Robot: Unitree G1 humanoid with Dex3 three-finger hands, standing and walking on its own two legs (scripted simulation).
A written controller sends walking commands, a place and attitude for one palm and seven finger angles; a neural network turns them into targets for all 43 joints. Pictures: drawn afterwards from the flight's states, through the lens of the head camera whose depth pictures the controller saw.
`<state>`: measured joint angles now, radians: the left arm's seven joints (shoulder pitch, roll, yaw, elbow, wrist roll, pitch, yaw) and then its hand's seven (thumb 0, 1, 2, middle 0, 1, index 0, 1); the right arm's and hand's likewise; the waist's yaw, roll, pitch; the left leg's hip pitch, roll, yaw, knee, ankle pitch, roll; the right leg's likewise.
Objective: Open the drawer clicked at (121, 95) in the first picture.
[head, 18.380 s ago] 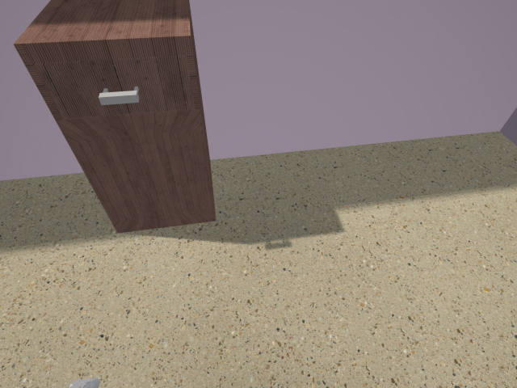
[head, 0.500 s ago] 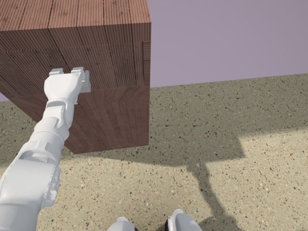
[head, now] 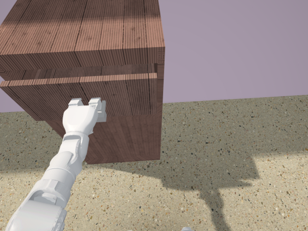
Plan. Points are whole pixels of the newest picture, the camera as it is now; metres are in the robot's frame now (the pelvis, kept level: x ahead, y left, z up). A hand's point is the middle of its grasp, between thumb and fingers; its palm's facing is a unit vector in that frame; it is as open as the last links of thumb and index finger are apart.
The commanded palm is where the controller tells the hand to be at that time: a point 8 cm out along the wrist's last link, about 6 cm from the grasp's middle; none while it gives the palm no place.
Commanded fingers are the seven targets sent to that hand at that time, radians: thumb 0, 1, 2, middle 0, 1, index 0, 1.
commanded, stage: pull the drawer open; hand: left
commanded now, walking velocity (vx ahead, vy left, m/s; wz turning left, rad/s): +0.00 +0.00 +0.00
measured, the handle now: (87, 110) +0.45 +0.20 +0.00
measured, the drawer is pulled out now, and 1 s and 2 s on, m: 0.05 0.18 0.29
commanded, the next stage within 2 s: none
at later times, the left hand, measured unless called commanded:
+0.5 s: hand (86, 143) +0.36 +0.20 -0.02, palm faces -0.05 -0.05 -1.00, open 5.8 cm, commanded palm +0.32 +0.20 +0.03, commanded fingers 0.00 0.90 0.90 -0.40 -1.35 -0.40 -1.35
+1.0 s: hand (82, 168) +0.29 +0.19 -0.02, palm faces -0.03 -0.08 -1.00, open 5.9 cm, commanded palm +0.25 +0.20 +0.03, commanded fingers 0.00 0.90 0.90 -0.40 -1.35 -0.40 -1.35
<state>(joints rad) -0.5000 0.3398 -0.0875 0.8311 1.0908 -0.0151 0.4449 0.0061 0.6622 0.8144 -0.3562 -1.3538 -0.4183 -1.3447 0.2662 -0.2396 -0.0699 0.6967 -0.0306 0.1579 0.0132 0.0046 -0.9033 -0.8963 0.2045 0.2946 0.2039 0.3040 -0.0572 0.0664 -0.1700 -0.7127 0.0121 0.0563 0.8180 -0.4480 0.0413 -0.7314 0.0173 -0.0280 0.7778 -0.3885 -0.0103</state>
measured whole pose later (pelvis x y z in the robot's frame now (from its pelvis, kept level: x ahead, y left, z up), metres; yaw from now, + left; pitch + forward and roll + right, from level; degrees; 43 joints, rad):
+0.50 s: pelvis +0.00 -0.01 +0.01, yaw +0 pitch +16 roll -1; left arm -0.28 0.32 -0.10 0.63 1.09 0.01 0.44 0.01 0.66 0.81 -0.34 -1.35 -0.42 -1.34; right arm 0.23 -0.23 -0.06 0.66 -0.02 0.15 -0.01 0.01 -0.90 -0.90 0.20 0.29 0.20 0.30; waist -0.03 0.06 -0.15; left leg -0.63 0.01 0.06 0.78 -0.44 0.03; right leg -0.66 0.02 -0.02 0.76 -0.39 -0.02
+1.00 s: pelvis -0.01 -0.01 +0.01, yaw +0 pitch +13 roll +0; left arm -0.01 0.30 -0.13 0.39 1.09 0.03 0.45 0.02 0.65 0.81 -0.34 -1.36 -0.42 -1.34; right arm 0.16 -0.23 -0.05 0.62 -0.02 0.11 -0.01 0.01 -0.90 -0.90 0.20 0.29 0.20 0.30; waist -0.01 0.06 -0.14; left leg -0.58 0.01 0.07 0.78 -0.43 0.03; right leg -0.62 0.02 -0.02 0.78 -0.39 -0.03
